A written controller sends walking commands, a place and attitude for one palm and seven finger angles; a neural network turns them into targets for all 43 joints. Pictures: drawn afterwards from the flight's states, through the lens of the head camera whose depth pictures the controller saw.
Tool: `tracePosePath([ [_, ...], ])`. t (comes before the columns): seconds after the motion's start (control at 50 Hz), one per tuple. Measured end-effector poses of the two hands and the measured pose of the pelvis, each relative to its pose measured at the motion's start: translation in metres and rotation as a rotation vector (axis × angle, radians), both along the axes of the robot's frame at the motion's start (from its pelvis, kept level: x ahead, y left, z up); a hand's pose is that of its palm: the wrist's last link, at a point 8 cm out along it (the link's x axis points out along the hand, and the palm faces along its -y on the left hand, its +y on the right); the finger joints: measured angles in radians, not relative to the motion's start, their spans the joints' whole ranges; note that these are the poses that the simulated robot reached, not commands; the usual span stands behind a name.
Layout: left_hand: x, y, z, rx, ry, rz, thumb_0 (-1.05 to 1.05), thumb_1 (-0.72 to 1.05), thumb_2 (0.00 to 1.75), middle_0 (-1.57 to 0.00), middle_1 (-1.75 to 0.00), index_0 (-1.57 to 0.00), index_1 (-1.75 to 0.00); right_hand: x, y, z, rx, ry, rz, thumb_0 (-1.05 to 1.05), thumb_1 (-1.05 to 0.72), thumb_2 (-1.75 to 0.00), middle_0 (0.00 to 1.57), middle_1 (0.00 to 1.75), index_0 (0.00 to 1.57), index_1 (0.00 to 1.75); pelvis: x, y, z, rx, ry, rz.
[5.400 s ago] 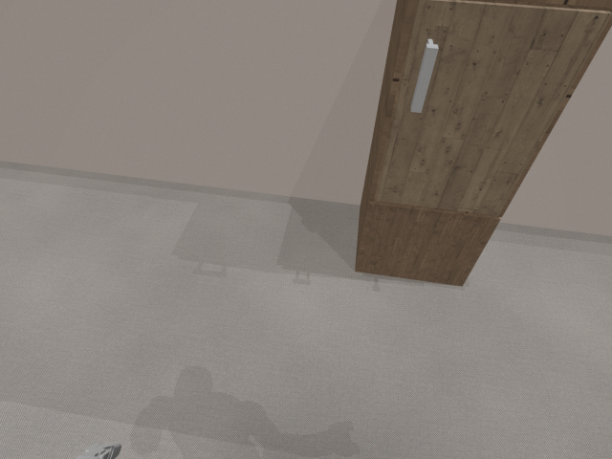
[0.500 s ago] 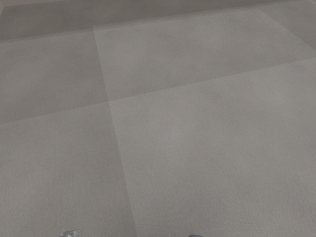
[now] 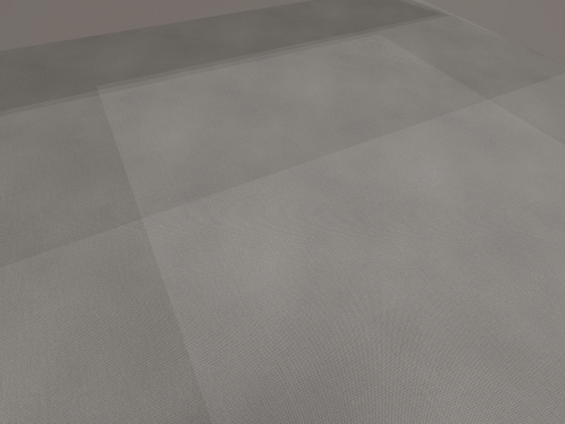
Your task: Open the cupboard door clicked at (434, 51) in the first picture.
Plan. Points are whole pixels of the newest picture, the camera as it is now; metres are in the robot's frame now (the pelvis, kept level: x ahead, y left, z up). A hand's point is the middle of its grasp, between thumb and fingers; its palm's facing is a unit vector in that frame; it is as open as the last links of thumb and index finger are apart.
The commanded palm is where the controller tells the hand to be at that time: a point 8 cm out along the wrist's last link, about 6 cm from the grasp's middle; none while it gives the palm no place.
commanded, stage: walk to a spot facing it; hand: left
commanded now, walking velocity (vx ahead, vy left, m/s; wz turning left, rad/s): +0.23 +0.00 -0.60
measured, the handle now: out of the picture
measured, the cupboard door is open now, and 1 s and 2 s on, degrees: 0 0 0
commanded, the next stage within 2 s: turn to face it in 0.42 s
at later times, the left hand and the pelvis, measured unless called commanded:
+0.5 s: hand (223, 344) +0.28 +0.14 -0.18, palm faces -0.35 -0.91 -0.23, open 7.4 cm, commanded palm none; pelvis +0.10 -0.02 -0.02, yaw -20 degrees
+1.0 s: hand (224, 338) +0.29 +0.14 -0.19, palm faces -0.17 -0.97 -0.15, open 7.4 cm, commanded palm none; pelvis +0.16 -0.01 -0.01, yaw -11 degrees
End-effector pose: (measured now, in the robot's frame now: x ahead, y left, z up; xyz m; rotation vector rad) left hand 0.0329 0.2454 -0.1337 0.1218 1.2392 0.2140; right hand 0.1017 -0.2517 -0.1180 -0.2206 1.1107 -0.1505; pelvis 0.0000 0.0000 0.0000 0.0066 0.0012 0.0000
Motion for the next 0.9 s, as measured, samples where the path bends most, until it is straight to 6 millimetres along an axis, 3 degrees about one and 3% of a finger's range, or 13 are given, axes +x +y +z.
tracePosePath([
  [0.06, -0.006, 0.016, -0.015, -0.019, 0.057, -0.007, 0.01, 0.9, 0.9, -0.2, -0.3, -0.21, -0.3, 0.01, 0.01, 0.006, -0.034, -0.058, -0.016, 0.0, -0.9, -0.9, 0.2, 0.3, 0.2, 0.3, 0.009, 0.014, -0.007, -0.012, 0.005, -0.041],
  [0.12, 0.002, 0.029, -0.021, -0.031, 0.113, -0.044, 0.01, 0.9, 0.9, -0.2, -0.3, -0.21, -0.3, 0.004, 0.017, 0.01, -0.051, -0.074, -0.056, 0.0, -0.9, -0.9, 0.2, 0.3, 0.2, 0.3, 0.018, 0.024, -0.007, -0.018, -0.004, -0.09],
  [0.2, 0.035, 0.04, -0.013, -0.034, 0.124, -0.111, 0.01, 0.9, 0.9, -0.2, -0.3, -0.2, -0.3, -0.022, 0.026, 0.013, -0.048, -0.005, -0.137, 0.0, -0.9, -0.9, 0.2, 0.3, 0.21, 0.3, 0.036, 0.028, 0.002, -0.036, -0.006, -0.145],
  [0.28, 0.084, 0.038, -0.008, -0.02, 0.096, -0.178, 0.01, 0.91, 0.9, -0.2, -0.3, -0.2, -0.3, -0.052, 0.033, 0.008, -0.028, 0.098, -0.225, 0.0, -0.9, -0.9, 0.2, 0.3, 0.21, 0.3, 0.053, 0.026, 0.005, -0.044, -0.004, -0.196],
  [0.38, 0.159, 0.009, -0.008, -0.007, 0.053, -0.298, 0.01, 0.91, 0.9, -0.19, -0.3, -0.2, -0.3, -0.09, 0.038, -0.006, 0.022, 0.226, -0.356, 0.0, -0.9, -0.9, 0.2, 0.3, 0.21, 0.3, 0.074, 0.015, 0.001, -0.041, -0.002, -0.269],
  [0.52, 0.271, -0.069, -0.014, 0.022, -0.099, -0.497, 0.01, 0.91, 0.9, -0.19, -0.3, -0.2, -0.3, -0.126, 0.024, -0.043, 0.106, 0.354, -0.532, 0.0, -0.9, -0.9, 0.21, 0.3, 0.21, 0.3, 0.107, -0.021, -0.026, -0.015, 0.001, -0.367],
  [0.6, 0.299, -0.097, -0.004, 0.026, -0.162, -0.528, 0.01, 0.91, 0.9, -0.2, -0.3, -0.2, -0.3, -0.107, 0.007, -0.046, 0.099, 0.338, -0.553, 0.0, -0.9, -0.9, 0.2, 0.3, 0.2, 0.3, 0.115, -0.029, -0.022, -0.018, -0.016, -0.38],
  [0.74, 0.309, -0.122, 0.005, -0.02, -0.175, -0.527, 0.01, 0.9, 0.9, -0.2, -0.3, -0.2, -0.3, -0.042, -0.007, -0.032, 0.086, 0.19, -0.501, 0.0, -0.91, -0.9, 0.2, 0.3, 0.2, 0.29, 0.137, -0.034, -0.009, -0.028, -0.017, -0.345],
  [0.82, 0.308, -0.119, -0.004, -0.078, -0.189, -0.463, 0.01, 0.9, 0.9, -0.2, -0.3, -0.21, -0.3, -0.012, 0.001, -0.029, 0.087, 0.175, -0.44, 0.0, -0.91, -0.9, 0.2, 0.3, 0.2, 0.3, 0.149, -0.029, -0.011, -0.045, -0.023, -0.292],
  [0.9, 0.298, -0.096, -0.024, -0.113, -0.166, -0.361, 0.01, 0.9, 0.9, -0.2, -0.3, -0.21, -0.3, 0.01, 0.009, -0.03, 0.056, 0.181, -0.373, 0.0, -0.91, -0.9, 0.2, 0.3, 0.2, 0.3, 0.159, -0.018, -0.022, -0.056, -0.016, -0.231],
])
